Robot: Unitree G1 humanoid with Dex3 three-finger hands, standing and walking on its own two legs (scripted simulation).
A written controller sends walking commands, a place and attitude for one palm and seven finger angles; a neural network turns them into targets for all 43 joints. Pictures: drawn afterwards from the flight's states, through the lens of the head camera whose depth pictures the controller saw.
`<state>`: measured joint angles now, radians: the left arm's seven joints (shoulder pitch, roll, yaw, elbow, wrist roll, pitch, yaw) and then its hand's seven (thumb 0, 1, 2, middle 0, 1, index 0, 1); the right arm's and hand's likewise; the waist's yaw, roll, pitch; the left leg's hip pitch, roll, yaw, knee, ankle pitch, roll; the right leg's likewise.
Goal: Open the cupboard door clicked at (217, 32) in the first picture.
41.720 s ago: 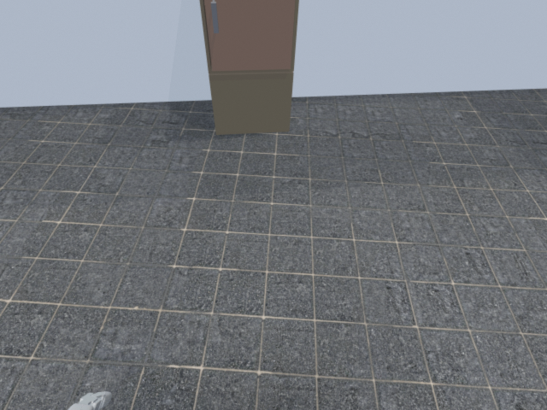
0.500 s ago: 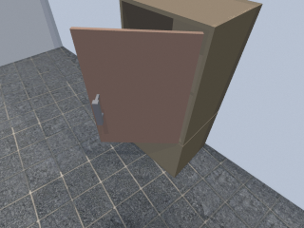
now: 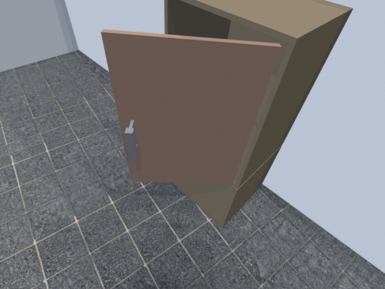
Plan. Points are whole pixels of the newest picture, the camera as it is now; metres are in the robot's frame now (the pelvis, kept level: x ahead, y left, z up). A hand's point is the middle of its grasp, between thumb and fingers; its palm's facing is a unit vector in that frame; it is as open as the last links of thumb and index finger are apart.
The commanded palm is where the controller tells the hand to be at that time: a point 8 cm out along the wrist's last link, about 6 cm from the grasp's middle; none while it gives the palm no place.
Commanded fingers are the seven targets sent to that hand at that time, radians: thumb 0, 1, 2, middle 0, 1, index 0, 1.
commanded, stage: come to a stop and stand still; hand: left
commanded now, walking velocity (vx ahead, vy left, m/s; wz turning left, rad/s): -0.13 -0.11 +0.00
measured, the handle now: (133, 140) +0.55 +0.22 -0.07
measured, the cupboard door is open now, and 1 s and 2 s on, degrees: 44 44 44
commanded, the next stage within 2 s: look again from close up in 0.86 s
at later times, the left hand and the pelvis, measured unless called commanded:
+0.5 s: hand out of the picture +0.04 +0.17 -0.17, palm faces +0.00 -0.97 -0.23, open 7.3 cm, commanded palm none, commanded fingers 0.00 0.90 0.90 -0.20 -0.30 -0.20 -0.30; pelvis -0.01 -0.01 +0.00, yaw -2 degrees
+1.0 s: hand out of the picture -0.04 +0.14 -0.17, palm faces +0.00 -0.99 -0.16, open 7.4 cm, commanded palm none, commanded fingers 0.00 0.90 0.90 -0.20 -0.30 -0.20 -0.30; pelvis -0.02 -0.01 +0.00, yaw -1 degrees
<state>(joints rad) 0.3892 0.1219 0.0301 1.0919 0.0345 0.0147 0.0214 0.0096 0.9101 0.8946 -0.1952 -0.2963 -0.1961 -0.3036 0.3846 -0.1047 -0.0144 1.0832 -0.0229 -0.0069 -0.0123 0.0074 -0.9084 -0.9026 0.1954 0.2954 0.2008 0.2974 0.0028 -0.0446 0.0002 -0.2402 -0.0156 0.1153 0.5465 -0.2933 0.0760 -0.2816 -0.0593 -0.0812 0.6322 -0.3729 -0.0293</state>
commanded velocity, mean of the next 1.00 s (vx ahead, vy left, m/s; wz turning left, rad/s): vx -0.05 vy -0.02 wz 0.00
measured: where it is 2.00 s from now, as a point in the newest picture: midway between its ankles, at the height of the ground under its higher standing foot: outside the picture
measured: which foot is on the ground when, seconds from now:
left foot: down 0.00-1.00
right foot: up 0.00-0.10, down 0.12-1.00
